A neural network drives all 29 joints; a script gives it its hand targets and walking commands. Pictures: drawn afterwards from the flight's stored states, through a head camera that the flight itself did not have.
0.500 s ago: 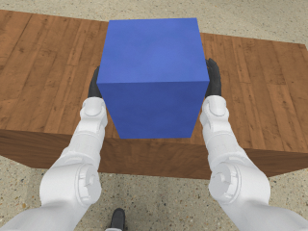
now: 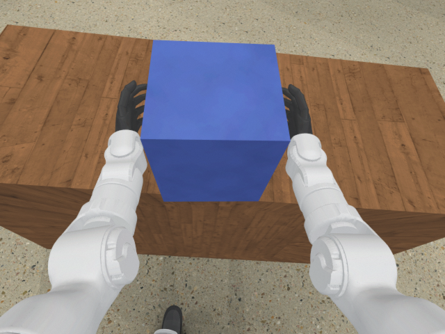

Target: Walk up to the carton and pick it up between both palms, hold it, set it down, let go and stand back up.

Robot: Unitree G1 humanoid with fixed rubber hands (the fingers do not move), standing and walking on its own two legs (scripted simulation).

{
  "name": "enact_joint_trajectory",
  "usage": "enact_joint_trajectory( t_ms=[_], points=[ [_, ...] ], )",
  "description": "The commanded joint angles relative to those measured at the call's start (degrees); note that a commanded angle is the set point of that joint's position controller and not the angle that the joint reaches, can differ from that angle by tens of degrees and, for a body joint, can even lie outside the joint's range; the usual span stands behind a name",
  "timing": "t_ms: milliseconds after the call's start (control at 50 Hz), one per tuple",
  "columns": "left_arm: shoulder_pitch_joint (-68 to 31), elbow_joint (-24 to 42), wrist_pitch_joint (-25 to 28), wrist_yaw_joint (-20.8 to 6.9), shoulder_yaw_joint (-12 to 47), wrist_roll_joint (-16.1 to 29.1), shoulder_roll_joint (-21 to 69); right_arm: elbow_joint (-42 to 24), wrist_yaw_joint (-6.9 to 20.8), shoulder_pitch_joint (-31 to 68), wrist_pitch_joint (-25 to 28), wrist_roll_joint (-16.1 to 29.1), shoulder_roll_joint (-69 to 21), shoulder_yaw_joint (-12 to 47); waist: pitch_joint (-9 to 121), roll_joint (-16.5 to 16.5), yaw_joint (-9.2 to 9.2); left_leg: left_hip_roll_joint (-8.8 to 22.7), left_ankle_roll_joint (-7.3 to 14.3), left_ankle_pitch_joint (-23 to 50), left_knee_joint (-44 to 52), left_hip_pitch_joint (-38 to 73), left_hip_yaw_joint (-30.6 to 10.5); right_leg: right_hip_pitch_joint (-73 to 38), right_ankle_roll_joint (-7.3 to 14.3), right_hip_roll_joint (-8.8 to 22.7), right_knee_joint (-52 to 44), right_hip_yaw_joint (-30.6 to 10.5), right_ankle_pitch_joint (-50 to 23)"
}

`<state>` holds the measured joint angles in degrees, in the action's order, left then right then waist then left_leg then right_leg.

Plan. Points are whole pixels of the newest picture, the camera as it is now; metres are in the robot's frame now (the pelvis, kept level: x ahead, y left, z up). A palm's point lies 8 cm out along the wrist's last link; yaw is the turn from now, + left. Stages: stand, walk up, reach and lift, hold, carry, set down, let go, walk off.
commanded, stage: set down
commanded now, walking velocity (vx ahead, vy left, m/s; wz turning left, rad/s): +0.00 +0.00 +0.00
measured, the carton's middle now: (213, 131) +0.48 +0.04 +0.02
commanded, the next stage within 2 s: none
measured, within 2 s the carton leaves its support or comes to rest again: rests again in 0.48 s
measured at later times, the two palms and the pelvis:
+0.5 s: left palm (104, 183) +0.34 +0.22 +0.03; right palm (307, 164) +0.37 -0.11 +0.09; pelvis -0.07 +0.03 -0.01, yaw -1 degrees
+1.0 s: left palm (95, 212) +0.30 +0.23 +0.00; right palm (311, 213) +0.32 -0.13 +0.03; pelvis -0.06 +0.03 -0.01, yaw -1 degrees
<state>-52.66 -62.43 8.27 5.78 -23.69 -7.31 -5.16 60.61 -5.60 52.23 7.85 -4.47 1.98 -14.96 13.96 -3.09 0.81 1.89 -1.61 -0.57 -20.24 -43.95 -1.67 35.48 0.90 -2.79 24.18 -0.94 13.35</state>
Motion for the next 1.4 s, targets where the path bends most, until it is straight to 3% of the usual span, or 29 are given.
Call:
enact_joint_trajectory(
  t_ms=[0,40,100,120,180,220,280,300,340,360,420,440,520,600,660,680,760,800,840,860,880,920,940,960,1040,1120,1180,1200,1380],
  points=[
    [-23.26,15.94,-1.16,-0.47,7.94,4.04,-12.86,-12.95,-0.45,25.56,1.93,12.17,16.75,8.18,49.15,7.41,4.55,0.84,-1.64,40.27,-13.66,54.14,4.43,-7.42,-3.36,-0.09,-0.41,2.52,-33.58],
    [-24.39,17.26,-1.38,0.04,7.49,4.52,-14.27,-14.97,-0.5,28.15,1.16,13.86,17.54,9.2,49.3,7.49,6.44,0.63,-1.93,38.49,-13.4,52.36,5.67,-10.42,-2.72,-0.51,-1.24,1.79,-31.92],
    [-22.21,18.17,-1.77,0.33,11.36,4.41,-11.95,-12.55,0.0,24.24,0.08,12.38,19.0,5.32,46.69,8.03,2.62,0.39,-2.69,28.31,-11.39,52.3,4.95,-10.57,-1.69,-0.96,-2.73,3.17,-23.7],
    [-25.09,17.03,-1.59,1.01,10.55,4.62,-13.46,-13.17,0.04,27.45,-0.61,12.77,18.54,6.0,46.14,6.43,4.4,0.54,-3.11,24.52,-11.27,49.72,5.4,-11.64,-1.43,-1.18,-3.24,2.9,-21.07],
    [-31.09,16.34,-1.49,1.96,13.83,6.84,-12.68,-11.96,0.64,32.59,-2.24,12.33,20.14,4.35,43.15,7.92,2.65,0.64,-3.23,14.95,-10.11,47.72,4.4,-6.96,-0.45,-1.38,-3.11,3.55,-13.39],
    [-21.97,20.32,-1.76,2.63,16.45,7.6,-10.24,-8.55,1.75,22.01,-2.79,13.39,18.85,5.23,39.25,8.3,1.81,0.99,-2.92,9.14,-8.03,49.33,2.93,-9.94,-0.42,-1.33,-2.44,3.89,-14.16],
    [-27.56,20.7,-0.78,4.4,19.12,8.07,-10.03,-7.1,2.91,27.11,-4.05,12.15,20.25,0.94,37.73,12.06,-0.22,2.16,-2.4,-8.77,-4.84,44.57,0.43,-6.67,-0.3,-1.77,-0.24,5.04,-4.83],
    [-20.48,22.81,-1.69,4.84,19.18,7.9,-9.18,-9.3,3.26,21.49,-3.3,13.12,20.28,3.32,37.03,11.94,1.17,2.7,-2.57,-6.1,-4.09,45.88,-0.01,-10.57,-0.24,-2.31,0.53,5.08,-10.13],
    [-23.58,21.79,-1.22,5.59,19.09,8.91,-10.33,-9.21,3.41,23.34,-3.8,11.58,20.21,3.22,36.48,10.19,1.46,2.3,-2.31,-12.49,-3.94,43.77,0.27,-9.17,-0.79,-1.72,0.45,4.31,-4.18],
    [-23.52,23.15,-1.68,5.85,20.42,9.11,-9.61,-7.81,3.69,22.15,-4.17,11.37,20.89,2.11,36.48,11.07,-0.65,2.95,-2.47,-14.89,-3.11,44.58,-1.16,-8.91,-0.81,-1.9,0.85,4.94,-5.38],
    [-28.1,22.2,-1.4,7.11,21.25,10.01,-10.05,-6.97,4.8,26.73,-5.05,11.71,20.2,1.2,35.26,11.15,-0.21,2.65,-2.38,-23.01,-2.93,42.46,-1.67,-5.44,-0.64,-0.82,1.24,4.83,0.63],
    [-20.35,29.34,-1.27,7.31,21.86,9.83,-8.63,-10.2,4.81,18.92,-3.42,11.81,21.02,2.44,38.39,12.01,-0.56,2.63,-2.74,-18.23,-3.17,46.2,-2.04,-8.64,-0.75,-0.9,1.75,4.88,-4.93],
    [-18.09,28.11,-2.67,6.38,21.0,9.15,-9.58,-12.18,4.54,17.22,-3.4,13.76,20.82,4.55,37.43,6.03,-0.45,0.38,-2.74,-15.23,-9.17,53.71,-3.38,1.72,1.87,3.21,-1.45,2.11,1.0],
    [-16.63,28.24,-3.06,6.08,23.51,10.52,-7.85,-13.72,3.84,17.75,-2.21,14.11,22.28,3.66,34.69,6.17,-1.64,-0.54,-2.95,-14.09,-11.51,56.81,-3.46,8.06,2.65,4.74,-2.56,1.8,4.36],
    [-23.03,23.91,-3.38,5.4,24.9,13.16,-8.98,-15.69,3.49,23.19,-3.79,16.2,22.4,6.67,32.67,0.53,-1.16,-2.03,-1.37,-15.76,-16.4,58.78,-4.69,18.58,4.75,7.95,-3.24,0.31,13.13],
    [-14.74,26.27,-4.13,4.86,24.35,13.11,-8.56,-18.81,3.42,15.32,-2.28,17.46,21.56,8.18,33.74,-1.7,-0.6,-2.73,-1.55,-10.51,-18.65,66.84,-5.79,20.07,5.45,9.81,-5.11,-0.85,12.13],
    [-8.62,28.77,-4.63,4.99,25.98,11.64,-6.46,-17.83,3.86,10.91,-0.85,18.45,22.68,7.48,32.59,5.72,-0.92,-1.14,-3.12,-13.51,-14.72,62.31,-5.82,14.2,4.06,6.93,-3.42,1.46,6.38],
    [-5.78,30.89,-4.31,5.12,24.96,11.98,-7.03,-20.05,4.13,6.74,-0.11,18.66,23.09,9.21,32.49,2.12,-0.21,-1.5,-2.82,-12.2,-15.14,63.93,-5.2,13.77,3.74,6.67,-3.53,1.54,6.41],
    [-4.39,30.3,-4.64,5.38,24.84,12.28,-6.37,-19.41,4.68,8.04,0.12,19.33,23.43,8.7,29.68,5.18,0.27,-0.35,-3.35,-14.65,-10.67,56.57,-4.71,9.03,1.99,3.88,-2.19,3.87,3.99],
    [8.44,38.62,-4.61,5.49,26.12,11.41,-3.54,-20.71,5.5,-3.29,2.05,19.75,23.62,8.46,29.7,7.04,-0.3,0.87,-4.04,-10.64,-8.82,60.59,-5.57,3.35,1.82,2.54,-1.89,4.99,-3.6],
    [-1.07,36.88,-3.57,5.72,25.36,12.18,-5.68,-23.09,5.43,5.72,1.72,19.45,24.05,7.12,32.6,8.51,-0.06,0.79,-3.91,-15.08,-7.52,53.87,-3.92,2.86,0.53,1.49,-1.19,5.25,-0.33],
    [4.85,42.58,-2.42,6.36,28.13,13.34,-4.51,-20.7,6.45,-0.25,3.34,19.55,25.45,5.96,31.17,12.19,-1.49,2.77,-4.29,-15.62,-3.43,50.35,-4.28,-3.97,-1.46,-1.81,0.95,7.79,-4.5],
    [15.63,47.86,-3.22,5.97,26.72,11.37,-3.93,-24.09,6.94,-9.56,5.29,19.27,25.31,6.4,30.99,10.17,-1.5,2.93,-4.58,-7.96,-3.22,54.15,-4.89,-7.39,-1.18,-2.3,0.01,7.59,-10.91],
    [7.68,45.75,-2.41,6.06,27.55,13.07,-4.55,-24.55,7.22,-0.98,4.85,19.28,24.84,5.49,31.51,12.46,-0.98,2.58,-4.84,-11.05,-4.02,51.09,-4.32,-2.78,-1.28,-1.91,-0.28,7.07,-4.0],
    [22.97,54.68,-1.15,4.66,27.32,13.75,-3.47,-31.14,8.29,-15.38,7.93,20.64,22.92,8.91,28.73,8.09,-0.67,1.89,-4.18,-3.58,-4.55,55.97,-3.55,-6.46,-1.32,-1.71,-2.19,6.84,-8.08],
    [29.59,61.31,1.22,3.17,27.92,14.55,-3.88,-34.86,8.58,-23.49,9.34,22.03,20.28,13.48,25.09,9.2,-0.61,0.72,-3.39,5.05,-5.87,55.35,-1.9,-8.09,-0.46,-0.97,-2.62,6.17,-9.76],
    [26.8,60.2,2.77,2.62,29.61,17.08,-6.28,-37.74,8.87,-20.42,9.69,20.98,19.64,12.19,20.19,8.38,-2.34,0.29,-2.06,-2.24,-4.97,50.83,-1.2,-6.91,-0.21,0.08,-2.3,6.1,-4.42],
    [30.55,57.37,2.7,1.67,28.78,17.79,-7.14,-37.92,8.07,-24.73,9.23,19.62,18.32,13.02,16.68,4.68,-2.75,-0.27,-0.98,-2.45,-4.65,49.78,-0.21,-9.59,-0.56,0.63,-3.04,5.71,-4.28],
    [43.06,56.11,3.13,-1.29,23.88,17.64,-11.56,-46.49,4.73,-37.37,8.6,18.7,14.56,16.8,6.88,1.47,-1.35,-2.12,1.86,0.51,-3.26,43.44,2.91,-19.27,-1.3,3.2,-3.53,1.36,-7.0]
  ],
)
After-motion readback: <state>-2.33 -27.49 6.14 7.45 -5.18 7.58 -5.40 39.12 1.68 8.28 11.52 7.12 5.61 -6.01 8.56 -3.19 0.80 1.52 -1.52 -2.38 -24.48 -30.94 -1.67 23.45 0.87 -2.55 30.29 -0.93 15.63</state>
